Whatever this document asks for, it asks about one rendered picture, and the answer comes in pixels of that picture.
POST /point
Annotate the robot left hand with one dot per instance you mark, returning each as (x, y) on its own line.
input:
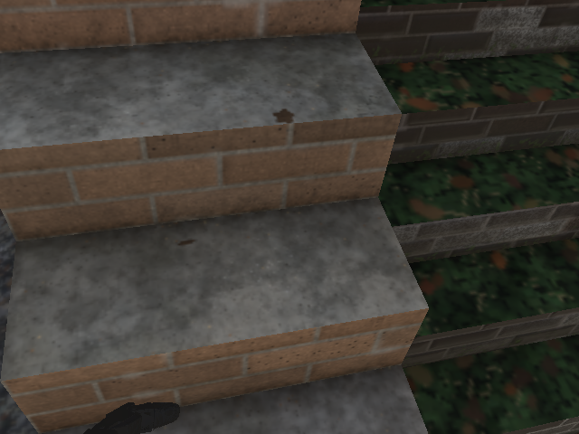
(135, 419)

